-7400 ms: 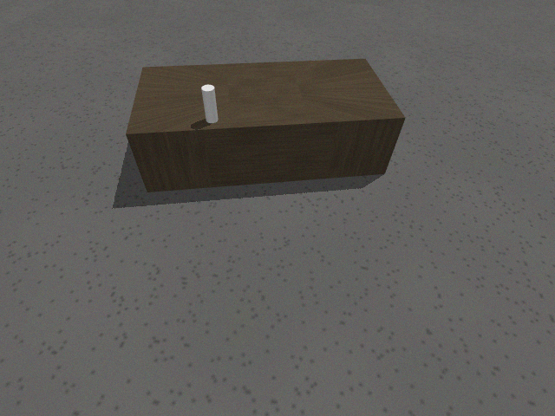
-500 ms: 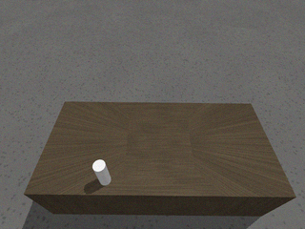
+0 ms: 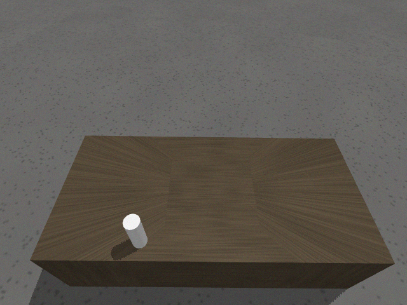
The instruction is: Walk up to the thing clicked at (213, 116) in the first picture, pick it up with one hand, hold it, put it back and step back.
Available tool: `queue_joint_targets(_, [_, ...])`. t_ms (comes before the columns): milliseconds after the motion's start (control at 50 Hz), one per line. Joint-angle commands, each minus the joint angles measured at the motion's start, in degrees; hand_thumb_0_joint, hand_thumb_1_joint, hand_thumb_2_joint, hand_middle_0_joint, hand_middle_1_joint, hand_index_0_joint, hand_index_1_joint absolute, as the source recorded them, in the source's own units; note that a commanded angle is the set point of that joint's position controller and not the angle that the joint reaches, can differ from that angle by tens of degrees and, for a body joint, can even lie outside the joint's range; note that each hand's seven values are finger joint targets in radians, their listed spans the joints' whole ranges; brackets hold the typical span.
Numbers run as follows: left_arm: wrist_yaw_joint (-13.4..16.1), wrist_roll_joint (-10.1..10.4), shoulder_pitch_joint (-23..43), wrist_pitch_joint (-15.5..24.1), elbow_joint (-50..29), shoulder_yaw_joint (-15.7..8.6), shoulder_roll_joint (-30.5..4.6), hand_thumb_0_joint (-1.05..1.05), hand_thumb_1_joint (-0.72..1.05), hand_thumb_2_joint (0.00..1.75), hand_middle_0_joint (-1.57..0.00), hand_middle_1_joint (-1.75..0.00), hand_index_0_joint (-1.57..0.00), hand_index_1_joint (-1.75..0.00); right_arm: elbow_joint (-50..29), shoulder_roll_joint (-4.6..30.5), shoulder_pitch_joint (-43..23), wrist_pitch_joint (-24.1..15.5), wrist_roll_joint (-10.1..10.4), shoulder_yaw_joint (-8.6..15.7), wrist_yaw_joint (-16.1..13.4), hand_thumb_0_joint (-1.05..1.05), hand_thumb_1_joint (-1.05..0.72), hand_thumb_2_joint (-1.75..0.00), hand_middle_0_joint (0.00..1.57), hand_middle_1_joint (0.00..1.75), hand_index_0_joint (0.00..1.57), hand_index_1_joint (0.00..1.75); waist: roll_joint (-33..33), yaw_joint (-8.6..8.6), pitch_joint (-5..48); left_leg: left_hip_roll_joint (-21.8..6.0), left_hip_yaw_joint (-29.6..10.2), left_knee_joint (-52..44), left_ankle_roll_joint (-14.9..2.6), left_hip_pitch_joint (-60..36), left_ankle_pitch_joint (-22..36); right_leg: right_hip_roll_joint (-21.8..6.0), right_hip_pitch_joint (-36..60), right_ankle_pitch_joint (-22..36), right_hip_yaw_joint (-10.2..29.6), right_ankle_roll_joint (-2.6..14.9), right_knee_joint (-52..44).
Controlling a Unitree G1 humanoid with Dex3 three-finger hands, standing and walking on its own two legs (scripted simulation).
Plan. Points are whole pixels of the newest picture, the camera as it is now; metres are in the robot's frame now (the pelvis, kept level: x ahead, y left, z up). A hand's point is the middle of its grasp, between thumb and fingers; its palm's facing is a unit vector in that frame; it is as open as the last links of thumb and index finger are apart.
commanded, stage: stand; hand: left
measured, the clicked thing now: (136, 232) +0.41 +0.22 -0.34
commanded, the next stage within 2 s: go down in 0.12 s
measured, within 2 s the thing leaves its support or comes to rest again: neither
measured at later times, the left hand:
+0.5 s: hand out of the picture +0.15 +0.26 -0.15, palm faces +0.04 -0.94 -0.35, open 12.1 cm
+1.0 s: hand out of the picture +0.14 +0.28 -0.14, palm faces +0.05 -0.95 -0.32, open 17.1 cm
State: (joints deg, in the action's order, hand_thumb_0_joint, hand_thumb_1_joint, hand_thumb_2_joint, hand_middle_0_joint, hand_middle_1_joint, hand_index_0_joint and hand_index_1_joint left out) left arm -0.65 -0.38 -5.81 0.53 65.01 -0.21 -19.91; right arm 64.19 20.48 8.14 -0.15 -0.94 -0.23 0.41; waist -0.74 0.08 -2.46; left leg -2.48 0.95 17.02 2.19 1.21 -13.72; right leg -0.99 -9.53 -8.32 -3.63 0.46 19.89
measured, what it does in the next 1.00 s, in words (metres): stands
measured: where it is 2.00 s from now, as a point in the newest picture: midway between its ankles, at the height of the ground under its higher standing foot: outside the picture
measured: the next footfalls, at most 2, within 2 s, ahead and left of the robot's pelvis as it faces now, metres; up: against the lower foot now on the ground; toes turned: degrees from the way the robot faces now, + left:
none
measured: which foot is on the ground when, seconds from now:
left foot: down 0.00-1.00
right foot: down 0.00-1.00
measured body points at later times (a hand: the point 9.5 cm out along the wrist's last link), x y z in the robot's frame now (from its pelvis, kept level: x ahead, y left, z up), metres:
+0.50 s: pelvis -0.02 +0.00 -0.01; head +0.03 +0.00 +0.44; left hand +0.15 +0.31 -0.12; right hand +0.08 -0.26 -0.14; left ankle -0.05 +0.14 -0.75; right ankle +0.03 -0.11 -0.75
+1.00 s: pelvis +0.00 +0.03 -0.03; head +0.03 +0.04 +0.42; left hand +0.14 +0.33 -0.12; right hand +0.15 -0.21 -0.12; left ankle -0.05 +0.14 -0.75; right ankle +0.03 -0.11 -0.75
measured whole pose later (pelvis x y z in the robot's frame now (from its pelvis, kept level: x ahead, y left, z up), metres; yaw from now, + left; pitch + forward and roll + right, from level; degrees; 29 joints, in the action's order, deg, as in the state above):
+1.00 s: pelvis +0.00 +0.03 -0.03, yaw +1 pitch +8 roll -2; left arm -1.9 -1.8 -13.6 -22.7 23.0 -6.6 -18.3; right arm 36.6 14.1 13.3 -9.4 1.0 -0.8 -4.4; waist -1.1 1.1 4.2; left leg -1.3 -0.4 43.5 -0.3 25.3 -25.7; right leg -3.0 -29.9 -16.2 -3.9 -1.8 38.9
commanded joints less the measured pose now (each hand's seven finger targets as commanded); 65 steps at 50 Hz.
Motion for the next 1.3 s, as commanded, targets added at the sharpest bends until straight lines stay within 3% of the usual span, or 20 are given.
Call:
queue_joint_targets(0, [1.01, -0.14, 2.53, 1.41, -3.36, -2.16, -12.56, 0.00, 0.90, 0.90, -0.20, -0.30, -0.20, -0.30, -3.43, 11.99, -1.72, -1.18, 0.17, 2.52, -1.01, 0.00, -0.90, -0.90, 0.20, 0.30, 0.20, 0.30, 0.80, -0.13, 4.30, -6.15, -3.96, -3.00, -2.79, 4.02, 8.65, -7.37, 5.31, 10.79, 7.06, 1.02, -1.91])
queue_joint_targets(200, [1.02, 0.00, 2.60, 1.41, -3.38, -2.08, -12.37, 0.00, 0.82, 0.82, -0.12, -0.22, -0.12, -0.22, -3.44, 11.96, -1.95, -1.14, 0.16, 2.59, -0.98, 0.00, -0.98, -0.98, 0.20, 0.30, 0.20, 0.30, 0.73, -0.22, 3.25, -6.02, -3.81, -3.38, -2.65, 4.07, 8.13, -7.21, 4.99, 9.61, 6.99, 0.96, -2.52])
queue_joint_targets(220, [1.82, 2.79, 22.71, 6.03, -23.48, -2.66, -1.99, 0.00, 0.74, 0.74, -0.04, -0.14, -0.04, -0.14, -19.01, 1.45, -1.98, -4.22, 3.93, -0.04, -2.16, 0.00, -1.05, -0.94, 0.20, 0.30, 0.20, 0.30, 0.71, 6.84, -2.37, 3.08, 2.49, 2.24, -3.19, 13.48, 3.66, -0.37, -7.13, 4.38, 2.49, -0.40, -0.05])
queue_joint_targets(240, [2.16, 2.53, 28.33, 5.54, -20.50, -4.48, -6.78, 0.00, 0.66, 0.66, -0.02, -0.06, -0.03, -0.06, -16.14, 3.50, 0.61, -4.29, 3.96, 0.44, -2.73, 0.00, -1.05, -0.95, 0.20, 0.30, 0.20, 0.30, 2.98, 4.63, 1.38, 3.00, 2.03, 3.31, -3.54, 13.23, 1.88, -0.47, -4.11, 0.71, 2.12, -0.79, 0.48])
queue_joint_targets(260, [2.41, 0.91, 12.69, 2.86, -7.13, -8.06, -12.89, 0.00, 0.58, 0.58, -0.02, -0.01, -0.03, 0.00, -15.62, 5.46, 2.65, -3.58, 4.16, 1.44, -3.21, 0.00, -1.05, -0.95, 0.20, 0.30, 0.20, 0.30, 2.30, 2.05, 0.22, 3.13, 2.30, 3.71, -3.23, 15.01, 1.62, -0.06, -3.57, -1.41, 1.40, -0.31, 0.64])
queue_joint_targets(280, [1.61, -0.27, 11.78, 1.98, -5.27, -9.07, -13.35, 0.00, 0.50, 0.50, -0.03, -0.02, -0.04, 0.00, -16.77, 5.06, 3.24, -3.45, 3.48, 2.27, -3.10, 0.00, -1.05, -0.94, 0.20, 0.30, 0.20, 0.30, 3.56, 1.65, 3.17, 3.45, 2.06, 6.15, -3.34, 16.73, 1.91, -0.44, -4.03, -1.37, 1.62, -0.19, 2.09])
queue_joint_targets(320, [0.57, -2.08, 18.46, 3.06, -13.64, -10.91, -16.00, 0.00, 0.34, 0.34, -0.02, -0.03, -0.03, -0.01, -20.16, 4.92, 4.65, -4.33, 2.50, 4.01, -3.32, 0.00, -1.04, -0.93, 0.20, 0.30, 0.20, 0.30, 2.03, 0.44, 13.21, 3.54, 1.78, 8.45, -3.34, 16.68, 4.93, -1.12, 0.01, 3.44, 2.01, -0.37, 5.72])
queue_joint_targets(340, [0.49, -3.12, 5.78, 1.31, -7.47, -12.96, -14.82, 0.00, 0.26, 0.26, -0.04, -0.03, -0.05, -0.01, -20.22, 4.47, 6.19, -4.48, 2.08, 4.30, -3.25, 0.00, -1.04, -0.93, 0.20, 0.30, 0.20, 0.30, 0.54, -1.08, 14.68, 3.95, 1.72, 9.30, -2.99, 18.16, 6.93, -1.41, 1.35, 5.94, 2.02, -0.14, 7.11])
queue_joint_targets(360, [0.11, -3.16, 2.11, -0.07, -8.66, -12.58, -12.96, 0.00, 0.20, 0.18, -0.04, -0.03, -0.05, -0.01, -21.82, 4.39, 6.61, -4.68, 2.14, 4.47, -3.12, 0.00, -1.03, -0.93, 0.20, 0.30, 0.20, 0.30, -0.44, -1.85, 15.42, 4.16, 1.66, 9.66, -2.77, 18.52, 8.52, -1.06, 1.72, 7.05, 1.90, 0.23, 7.81])
queue_joint_targets(420, [0.37, -3.36, 3.98, -4.18, -16.70, -12.58, -12.50, 0.00, 0.02, 0.09, -0.06, -0.02, -0.07, 0.00, -25.85, 4.00, 4.60, -5.60, 2.60, 4.63, -3.68, 0.00, -0.98, -0.91, 0.20, 0.30, 0.20, 0.30, -2.62, -1.46, 15.24, 4.13, 1.24, 8.78, -2.26, 16.88, 8.97, -0.34, 0.97, 6.54, 1.39, 0.47, 6.48])
queue_joint_targets(480, [0.23, -2.97, 5.38, -9.42, -21.50, -10.83, -10.25, 0.00, -0.14, 0.07, -0.06, -0.02, -0.07, -0.01, -29.47, 3.12, 2.09, -6.31, 2.99, 3.86, -3.82, 0.00, -0.96, -0.91, 0.20, 0.30, 0.20, 0.30, 1.02, -0.38, 10.46, 3.68, 0.62, 8.66, -2.68, 18.56, 3.45, 0.22, -3.16, -0.14, 0.51, 0.26, 5.29])
queue_joint_targets(520, [0.45, -2.73, 5.09, -11.99, -24.92, -10.99, -10.18, 0.00, -0.23, 0.06, -0.07, -0.02, -0.07, -0.01, -30.80, 2.74, 2.15, -7.01, 2.99, 3.79, -4.00, 0.00, -0.94, -0.91, 0.20, 0.30, 0.20, 0.30, 1.77, -0.18, 12.05, 3.73, 0.79, 9.49, -2.86, 19.24, 2.01, 0.08, -3.36, -2.12, 0.56, 0.03, 5.81])
queue_joint_targets(660, [0.06, -2.32, 3.96, -15.56, -35.13, -11.01, -9.69, 0.00, -0.46, 0.03, -0.08, -0.04, -0.07, -0.04, -32.19, 2.43, 4.15, -9.50, 2.73, 3.32, -4.21, 0.00, -0.89, -0.89, 0.20, 0.30, 0.20, 0.30, -1.71, 1.04, 12.18, 2.56, -0.52, 12.92, -1.78, 19.90, 6.19, 0.96, -7.51, 1.38, 0.03, 0.57, 10.71])
queue_joint_targets(880, [-0.46, -1.91, -3.48, -20.65, -48.81, -9.30, -7.54, 0.00, -0.51, 0.02, -0.08, -0.05, -0.07, -0.05, -34.43, 2.22, 3.64, -11.75, 2.23, 2.92, -5.58, 0.00, -0.87, -0.89, 0.20, 0.30, 0.20, 0.30, -4.92, 1.22, 14.00, 1.35, -3.51, 17.56, -0.36, 23.69, 9.27, 1.10, -11.48, 2.12, -0.60, 0.78, 16.39])
queue_joint_targets(940, [-0.41, -1.82, -5.00, -22.20, -52.48, -10.68, -9.33, 0.00, -0.52, 0.02, -0.08, -0.04, -0.07, -0.04, -35.33, 2.23, 3.20, -12.18, 2.15, 3.00, -5.98, 0.00, -0.87, -0.89, 0.20, 0.30, 0.20, 0.30, -4.39, 0.79, 15.19, 1.58, -3.62, 19.71, -0.56, 24.54, 10.16, 0.96, -11.87, 2.60, -0.68, 0.67, 17.46])
queue_joint_targets(980, [-0.73, -1.74, -7.18, -23.05, -52.78, -9.10, -7.33, 0.00, -0.53, 0.02, -0.08, -0.05, -0.08, -0.05, -35.44, 2.26, 3.78, -12.39, 2.08, 2.93, -6.12, 0.00, -0.87, -0.89, 0.20, 0.30, 0.20, 0.30, -3.48, 1.61, 15.55, 1.18, -3.88, 20.96, -0.28, 25.37, 12.45, 0.98, -12.53, 3.88, -0.78, 0.64, 18.97])
queue_joint_targets(1040, [-0.56, -1.59, -8.21, -24.12, -56.03, -10.89, -8.89, 0.00, -0.52, 0.03, -0.08, -0.04, -0.08, -0.05, -36.12, 2.24, 3.82, -12.65, 2.03, 3.11, -6.55, 0.00, -0.88, -0.89, 0.20, 0.30, 0.20, 0.30, -4.14, 1.22, 17.26, 1.34, -4.13, 22.93, -0.51, 26.36, 12.91, 0.85, -13.31, 4.14, -0.91, 0.72, 20.45])
queue_joint_targets(1060, [-0.72, -1.48, -8.82, -24.38, -56.27, -9.82, -8.04, 0.00, -0.53, 0.02, -0.08, -0.04, -0.07, -0.04, -36.35, 2.11, 3.91, -12.74, 2.03, 2.92, -6.56, 0.00, -0.86, -0.88, 0.20, 0.30, 0.20, 0.30, -3.09, 1.64, 16.83, 1.12, -4.46, 23.12, -0.37, 27.31, 12.58, 0.70, -13.71, 3.96, -0.82, 0.52, 20.73])
queue_joint_targets(1260, [-0.87, -0.76, -13.32, -26.71, -63.79, -12.00, -9.49, 0.00, -0.52, 0.05, -0.08, -0.06, -0.07, -0.06, -38.65, 1.48, 3.94, -14.34, 2.16, 2.67, -8.54, 0.00, -0.88, -0.89, 0.20, 0.30, 0.20, 0.30, -3.21, 1.46, 17.48, 2.21, -3.92, 27.19, -1.36, 32.06, 6.10, 0.44, -17.34, 0.33, -0.80, 0.25, 24.02])
queue_joint_targets(1280, [-0.82, -0.66, -12.27, -26.75, -65.28, -13.43, -11.06, 0.00, -0.53, 0.05, -0.08, -0.05, -0.07, -0.05, -38.81, 1.35, 3.80, -14.41, 2.19, 2.56, -8.74, 0.00, -0.88, -0.89, 0.20, 0.30, 0.20, 0.30, -4.10, 1.04, 17.89, 2.36, -3.87, 27.59, -1.43, 32.42, 5.26, 0.34, -17.62, -0.32, -0.69, 0.20, 23.89])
